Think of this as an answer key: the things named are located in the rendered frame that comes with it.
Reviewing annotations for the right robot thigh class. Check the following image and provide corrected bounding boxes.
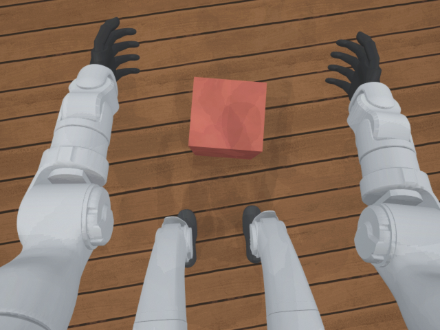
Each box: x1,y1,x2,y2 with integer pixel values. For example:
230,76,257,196
250,217,325,330

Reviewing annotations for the left robot upper arm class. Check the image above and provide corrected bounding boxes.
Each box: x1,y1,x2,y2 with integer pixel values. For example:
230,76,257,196
0,184,114,330

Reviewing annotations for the robot right hand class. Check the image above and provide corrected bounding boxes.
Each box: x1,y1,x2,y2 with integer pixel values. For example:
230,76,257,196
325,32,382,101

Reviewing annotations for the carton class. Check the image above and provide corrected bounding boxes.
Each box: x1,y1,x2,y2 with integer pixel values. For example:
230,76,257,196
188,77,267,160

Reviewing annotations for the robot left hand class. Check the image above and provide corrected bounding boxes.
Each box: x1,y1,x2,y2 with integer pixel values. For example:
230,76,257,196
90,17,140,82

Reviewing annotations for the right robot upper arm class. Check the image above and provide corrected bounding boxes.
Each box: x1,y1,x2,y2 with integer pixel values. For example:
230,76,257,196
354,202,440,330

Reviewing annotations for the right robot forearm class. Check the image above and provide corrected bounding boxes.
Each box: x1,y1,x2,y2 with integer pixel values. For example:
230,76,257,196
347,82,440,210

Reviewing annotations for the left robot forearm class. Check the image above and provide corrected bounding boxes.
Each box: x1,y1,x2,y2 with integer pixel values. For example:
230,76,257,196
16,64,119,245

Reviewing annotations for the left robot foot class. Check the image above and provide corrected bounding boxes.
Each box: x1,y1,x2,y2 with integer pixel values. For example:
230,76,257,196
177,209,197,267

